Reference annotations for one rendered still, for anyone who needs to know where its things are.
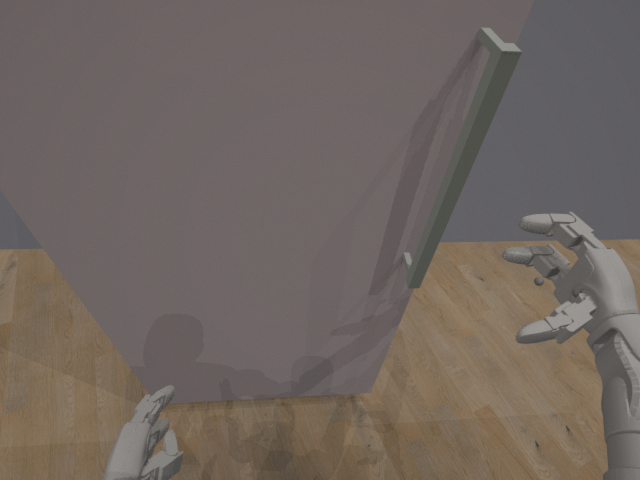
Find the fridge door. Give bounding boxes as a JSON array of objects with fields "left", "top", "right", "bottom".
[{"left": 0, "top": 0, "right": 534, "bottom": 404}]

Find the handle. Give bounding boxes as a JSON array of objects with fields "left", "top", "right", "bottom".
[{"left": 403, "top": 28, "right": 522, "bottom": 289}]

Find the right robot hand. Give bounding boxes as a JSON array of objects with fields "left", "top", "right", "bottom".
[{"left": 502, "top": 212, "right": 639, "bottom": 344}]

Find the right robot forearm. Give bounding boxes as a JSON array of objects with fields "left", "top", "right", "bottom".
[{"left": 586, "top": 313, "right": 640, "bottom": 480}]

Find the left robot hand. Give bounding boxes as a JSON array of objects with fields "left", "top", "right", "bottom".
[{"left": 103, "top": 385, "right": 183, "bottom": 480}]

